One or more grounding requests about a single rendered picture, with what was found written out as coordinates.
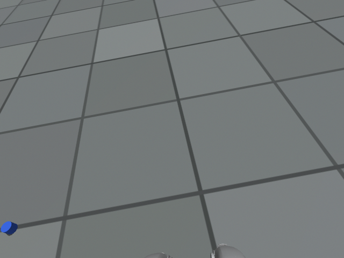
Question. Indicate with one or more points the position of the tin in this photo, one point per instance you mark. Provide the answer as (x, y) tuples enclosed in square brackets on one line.
[(9, 227)]

